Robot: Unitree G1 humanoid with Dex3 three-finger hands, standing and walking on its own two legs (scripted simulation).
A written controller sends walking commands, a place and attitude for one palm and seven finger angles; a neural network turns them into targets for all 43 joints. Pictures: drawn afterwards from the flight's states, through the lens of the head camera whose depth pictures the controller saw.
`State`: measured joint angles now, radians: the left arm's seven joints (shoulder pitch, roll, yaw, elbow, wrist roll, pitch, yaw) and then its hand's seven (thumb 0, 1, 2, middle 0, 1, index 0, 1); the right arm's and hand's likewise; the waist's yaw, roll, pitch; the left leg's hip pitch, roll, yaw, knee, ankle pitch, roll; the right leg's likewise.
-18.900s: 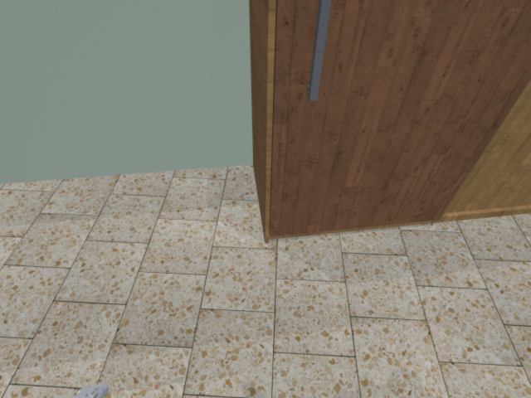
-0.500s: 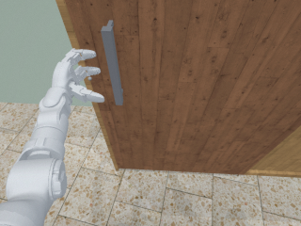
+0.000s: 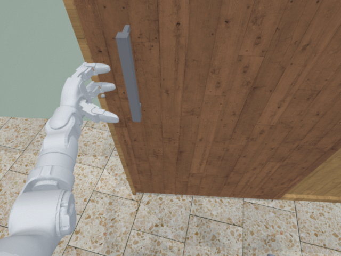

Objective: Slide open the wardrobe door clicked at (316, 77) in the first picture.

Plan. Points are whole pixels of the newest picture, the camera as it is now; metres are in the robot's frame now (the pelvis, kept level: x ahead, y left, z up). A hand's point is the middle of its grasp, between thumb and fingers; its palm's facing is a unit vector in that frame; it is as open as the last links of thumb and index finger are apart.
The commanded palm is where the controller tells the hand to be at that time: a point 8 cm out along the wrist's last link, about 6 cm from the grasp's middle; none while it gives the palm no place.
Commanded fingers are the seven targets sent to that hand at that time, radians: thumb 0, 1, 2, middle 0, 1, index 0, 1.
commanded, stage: move the hooked fingers beside the handle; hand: left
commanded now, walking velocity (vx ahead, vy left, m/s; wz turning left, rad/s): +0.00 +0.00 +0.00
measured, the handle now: (132, 79) +0.51 +0.10 +0.14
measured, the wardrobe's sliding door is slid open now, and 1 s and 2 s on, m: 0.00 0.00 0.00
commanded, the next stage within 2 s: feel for the door with the fingertips in 1.04 s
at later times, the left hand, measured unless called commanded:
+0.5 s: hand (105, 97) +0.43 +0.15 +0.15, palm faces -0.06 -1.00 +0.02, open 13.9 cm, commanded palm +0.41 +0.21 +0.15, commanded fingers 0.00 -0.50 0.30 -0.30 -1.20 -0.30 -1.20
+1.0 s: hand (99, 94) +0.43 +0.16 +0.16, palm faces -0.06 -1.00 +0.01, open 14.0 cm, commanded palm +0.41 +0.21 +0.14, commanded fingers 0.00 -0.50 0.30 -0.30 -1.20 -0.30 -1.20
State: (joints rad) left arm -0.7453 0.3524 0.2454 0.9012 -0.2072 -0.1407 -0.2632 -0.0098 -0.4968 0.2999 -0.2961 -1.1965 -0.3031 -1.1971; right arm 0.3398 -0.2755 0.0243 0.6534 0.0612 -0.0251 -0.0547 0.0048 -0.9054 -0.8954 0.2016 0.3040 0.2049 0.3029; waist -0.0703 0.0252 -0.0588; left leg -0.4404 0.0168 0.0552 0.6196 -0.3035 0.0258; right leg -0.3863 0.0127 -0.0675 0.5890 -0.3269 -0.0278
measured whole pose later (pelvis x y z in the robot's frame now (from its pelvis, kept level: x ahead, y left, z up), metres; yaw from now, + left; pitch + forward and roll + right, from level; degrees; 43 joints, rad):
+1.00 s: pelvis -0.01 -0.01 +0.00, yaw +0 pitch +6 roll -1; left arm -0.77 0.38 0.26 0.94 -0.20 -0.20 -0.26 -0.01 -0.50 0.30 -0.30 -1.20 -0.30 -1.20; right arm 0.35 -0.28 0.03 0.68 0.06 -0.04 -0.06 0.01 -0.91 -0.90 0.20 0.30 0.20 0.30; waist -0.08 0.02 -0.05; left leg -0.44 0.03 0.05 0.62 -0.28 0.02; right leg -0.39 0.02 -0.07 0.59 -0.31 -0.04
